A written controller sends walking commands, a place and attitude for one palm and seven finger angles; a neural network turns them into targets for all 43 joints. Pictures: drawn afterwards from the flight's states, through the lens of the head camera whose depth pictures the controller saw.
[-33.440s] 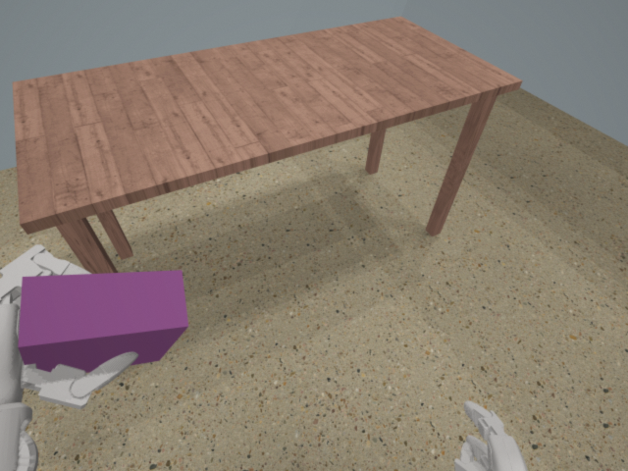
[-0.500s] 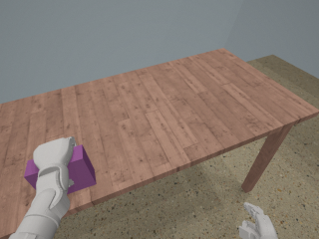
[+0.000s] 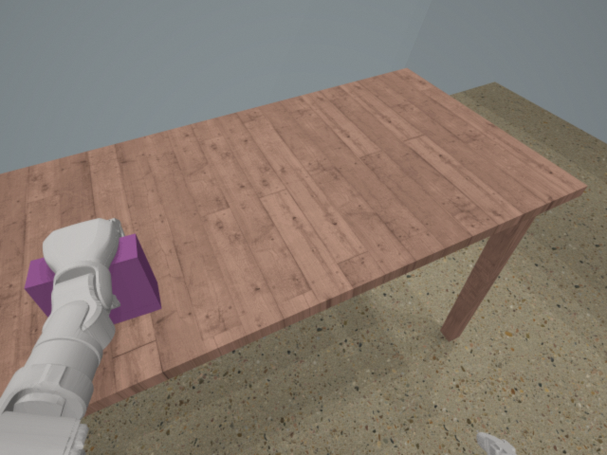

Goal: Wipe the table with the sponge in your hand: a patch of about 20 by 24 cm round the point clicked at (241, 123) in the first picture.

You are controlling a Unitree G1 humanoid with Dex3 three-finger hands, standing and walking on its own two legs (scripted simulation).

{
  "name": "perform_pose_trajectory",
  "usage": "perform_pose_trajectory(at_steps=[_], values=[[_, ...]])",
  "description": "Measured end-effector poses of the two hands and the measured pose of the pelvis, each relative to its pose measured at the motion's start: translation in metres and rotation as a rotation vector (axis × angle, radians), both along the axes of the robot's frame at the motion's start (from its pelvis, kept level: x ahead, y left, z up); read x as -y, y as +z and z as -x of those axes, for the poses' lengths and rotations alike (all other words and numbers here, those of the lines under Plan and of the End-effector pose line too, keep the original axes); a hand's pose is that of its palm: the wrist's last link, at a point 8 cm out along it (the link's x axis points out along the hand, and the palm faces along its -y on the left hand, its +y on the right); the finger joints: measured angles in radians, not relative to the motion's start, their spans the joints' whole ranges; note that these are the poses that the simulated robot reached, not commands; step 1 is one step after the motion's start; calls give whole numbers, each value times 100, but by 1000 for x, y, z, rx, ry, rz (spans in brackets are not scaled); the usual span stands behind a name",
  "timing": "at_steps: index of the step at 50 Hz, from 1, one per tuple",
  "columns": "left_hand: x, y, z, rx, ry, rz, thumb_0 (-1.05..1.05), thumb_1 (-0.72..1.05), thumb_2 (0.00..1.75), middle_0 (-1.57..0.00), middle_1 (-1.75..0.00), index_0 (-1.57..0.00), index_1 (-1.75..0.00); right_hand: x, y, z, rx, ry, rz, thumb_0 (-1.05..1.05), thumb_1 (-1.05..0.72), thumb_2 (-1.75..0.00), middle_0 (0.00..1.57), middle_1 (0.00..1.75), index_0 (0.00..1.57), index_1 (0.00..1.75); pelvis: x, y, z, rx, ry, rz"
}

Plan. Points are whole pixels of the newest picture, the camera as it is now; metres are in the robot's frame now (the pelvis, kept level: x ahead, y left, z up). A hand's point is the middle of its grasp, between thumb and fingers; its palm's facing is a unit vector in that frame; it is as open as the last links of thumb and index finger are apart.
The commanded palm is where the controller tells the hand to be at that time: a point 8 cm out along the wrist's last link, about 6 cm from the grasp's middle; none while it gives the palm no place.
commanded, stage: wipe forward along the middle lane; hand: left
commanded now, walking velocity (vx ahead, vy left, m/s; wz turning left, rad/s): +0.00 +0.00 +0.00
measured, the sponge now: (105, 294) +0.33 +0.33 +0.00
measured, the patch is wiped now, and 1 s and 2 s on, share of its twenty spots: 1.00 1.00 1.00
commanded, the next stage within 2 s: slide back across to the first lane in 0.80 s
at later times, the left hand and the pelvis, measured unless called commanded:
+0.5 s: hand (93, 247) +0.39 +0.36 +0.05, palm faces -0.10 -0.01 -0.99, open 9.8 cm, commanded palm +0.38 +0.34 +0.08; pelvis +0.01 +0.01 +0.00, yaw +0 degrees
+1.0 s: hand (89, 227) +0.43 +0.38 +0.05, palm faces -0.11 -0.01 -0.99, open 9.8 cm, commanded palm +0.41 +0.37 +0.09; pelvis +0.01 +0.03 -0.01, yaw -1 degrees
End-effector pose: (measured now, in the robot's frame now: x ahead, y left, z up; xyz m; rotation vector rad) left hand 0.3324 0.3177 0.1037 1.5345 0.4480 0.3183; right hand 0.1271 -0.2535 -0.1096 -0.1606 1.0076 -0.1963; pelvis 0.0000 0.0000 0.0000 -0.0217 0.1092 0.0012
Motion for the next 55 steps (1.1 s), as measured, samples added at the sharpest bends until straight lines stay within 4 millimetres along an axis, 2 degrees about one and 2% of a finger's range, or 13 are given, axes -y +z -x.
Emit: perform_pose_trajectory(at_steps=[16, 31, 41, 49, 55], values=[[-22, 0, -31, -22, 4, -1, 1, -52, 110, -76, -137, -79, -137, 1, -4, 21, -72, -32, 17, 1, -91, -90, 20, 30, 20, 30, -6, -2, -3, -47, -4, 12], [-37, 0, -56, -23, 3, -12, 1, -52, 110, -76, -136, -79, -137, -8, -8, 35, -135, -43, 20, 0, -91, -90, 20, 30, 20, 30, -16, -5, -6, -89, -4, 21], [-46, 0, -73, -32, 6, -14, 1, -53, 111, -76, -136, -79, -137, -11, -9, 51, -180, -63, 30, 0, -90, -90, 20, 30, 20, 30, -22, -7, -7, -115, -7, 29], [-54, 0, -84, -35, 9, -13, 1, -53, 111, -76, -136, -79, -137, -12, -10, 68, -224, -84, 39, 0, -90, -90, 20, 30, 20, 30, -26, -9, -8, -134, -13, 33], [-61, 1, -84, -24, 8, -1, 1, -52, 111, -76, -136, -78, -138, -14, -9, 74, -239, -108, 34, 0, -91, -90, 20, 30, 20, 30, -29, -7, -13, -131, -25, 34]])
